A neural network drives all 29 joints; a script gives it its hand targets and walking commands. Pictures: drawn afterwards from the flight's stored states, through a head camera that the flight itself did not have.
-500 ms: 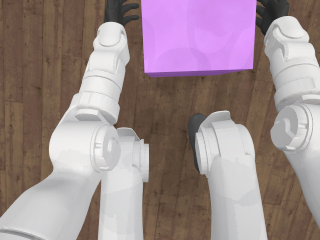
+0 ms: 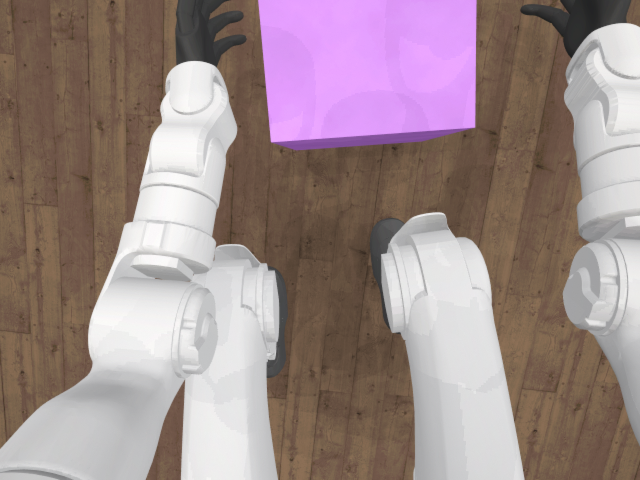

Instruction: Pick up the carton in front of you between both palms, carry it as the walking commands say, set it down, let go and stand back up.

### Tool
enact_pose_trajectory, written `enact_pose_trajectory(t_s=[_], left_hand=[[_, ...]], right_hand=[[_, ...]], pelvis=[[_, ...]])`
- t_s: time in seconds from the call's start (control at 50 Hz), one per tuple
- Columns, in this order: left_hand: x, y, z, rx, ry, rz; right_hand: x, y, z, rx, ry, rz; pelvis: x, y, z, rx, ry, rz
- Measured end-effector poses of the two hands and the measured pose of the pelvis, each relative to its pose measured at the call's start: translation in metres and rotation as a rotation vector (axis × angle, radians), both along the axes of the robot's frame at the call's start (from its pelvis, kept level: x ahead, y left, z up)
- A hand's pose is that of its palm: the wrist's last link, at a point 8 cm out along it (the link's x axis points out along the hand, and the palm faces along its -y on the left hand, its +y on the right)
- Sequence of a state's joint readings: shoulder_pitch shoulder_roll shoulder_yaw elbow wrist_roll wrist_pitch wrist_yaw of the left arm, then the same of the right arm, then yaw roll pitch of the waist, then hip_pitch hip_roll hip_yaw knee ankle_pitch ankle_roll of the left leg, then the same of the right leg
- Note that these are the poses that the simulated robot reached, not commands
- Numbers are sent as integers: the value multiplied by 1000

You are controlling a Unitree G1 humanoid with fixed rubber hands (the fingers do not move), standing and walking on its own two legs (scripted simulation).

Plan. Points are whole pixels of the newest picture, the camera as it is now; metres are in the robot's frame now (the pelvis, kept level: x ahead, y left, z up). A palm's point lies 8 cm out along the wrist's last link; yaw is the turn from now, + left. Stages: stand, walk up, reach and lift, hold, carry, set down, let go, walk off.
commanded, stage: set down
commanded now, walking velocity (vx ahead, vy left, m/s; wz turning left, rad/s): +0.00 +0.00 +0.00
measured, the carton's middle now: (360, 62) +0.52 -0.12 -0.28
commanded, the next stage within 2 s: let go in 0.82 s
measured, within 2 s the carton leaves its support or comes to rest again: neither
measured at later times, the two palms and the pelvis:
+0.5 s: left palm out of the picture +0.52 +0.06 +0.01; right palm out of the picture +0.47 -0.33 +0.01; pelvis +0.03 +0.00 +0.12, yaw -1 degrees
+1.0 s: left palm out of the picture +0.50 +0.07 +0.14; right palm out of the picture +0.45 -0.33 +0.14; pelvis +0.06 -0.02 +0.25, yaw -3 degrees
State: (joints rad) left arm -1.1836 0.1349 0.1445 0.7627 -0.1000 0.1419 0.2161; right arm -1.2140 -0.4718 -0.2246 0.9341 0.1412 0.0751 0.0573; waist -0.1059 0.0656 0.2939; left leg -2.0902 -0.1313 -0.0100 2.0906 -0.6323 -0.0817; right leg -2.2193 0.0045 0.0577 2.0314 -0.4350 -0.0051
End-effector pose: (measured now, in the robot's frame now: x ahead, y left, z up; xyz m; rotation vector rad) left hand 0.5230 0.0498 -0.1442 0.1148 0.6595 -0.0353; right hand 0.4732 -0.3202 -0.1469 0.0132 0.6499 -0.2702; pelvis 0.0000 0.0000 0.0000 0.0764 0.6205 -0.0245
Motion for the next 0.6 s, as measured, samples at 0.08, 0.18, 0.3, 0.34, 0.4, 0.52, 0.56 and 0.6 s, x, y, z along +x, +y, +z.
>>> enact_pose_trajectory(t_s=[0.08,0.18,0.3,0.34,0.4,0.52,0.56,0.6], left_hand=[[2,0,34,15,4,14],[7,4,68,22,5,19],[7,10,98,18,-11,24],[6,11,107,14,-14,25],[3,12,122,8,-16,26],[1,11,157,2,-21,25],[2,11,171,3,-22,24],[2,11,184,4,-23,23]], right_hand=[[-3,-3,33,1,9,-6],[0,-3,66,3,13,-1],[4,-1,96,-8,8,7],[4,-2,105,-12,8,7],[3,-5,122,-16,6,7],[0,-11,160,-18,1,10],[0,-13,174,-17,0,13],[0,-14,187,-17,-1,15]], pelvis=[[2,-1,21,9,32,-11],[8,-2,44,16,80,-20],[16,-3,69,18,126,-19],[19,-3,78,16,137,-18],[24,-4,92,13,150,-18],[31,-5,124,9,162,-25],[34,-5,135,8,162,-28],[36,-5,146,7,162,-32]])
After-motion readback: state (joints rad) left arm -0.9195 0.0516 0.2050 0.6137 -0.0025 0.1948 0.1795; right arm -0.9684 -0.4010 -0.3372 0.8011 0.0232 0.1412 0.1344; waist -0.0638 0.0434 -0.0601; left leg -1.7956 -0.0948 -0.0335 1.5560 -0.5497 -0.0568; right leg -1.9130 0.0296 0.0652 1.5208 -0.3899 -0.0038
